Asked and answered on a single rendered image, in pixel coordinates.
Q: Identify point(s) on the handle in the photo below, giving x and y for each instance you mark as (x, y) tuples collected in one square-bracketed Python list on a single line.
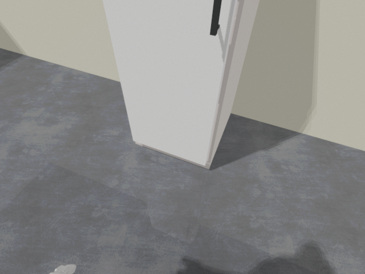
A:
[(215, 17)]

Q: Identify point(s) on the fridge door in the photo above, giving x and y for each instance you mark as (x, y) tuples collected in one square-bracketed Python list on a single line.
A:
[(171, 70)]

